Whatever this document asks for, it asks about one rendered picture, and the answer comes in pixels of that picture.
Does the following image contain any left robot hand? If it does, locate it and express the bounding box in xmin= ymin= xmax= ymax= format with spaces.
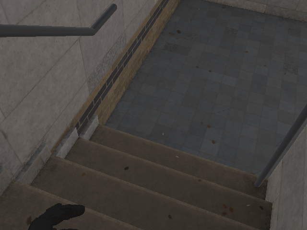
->
xmin=28 ymin=203 xmax=85 ymax=230

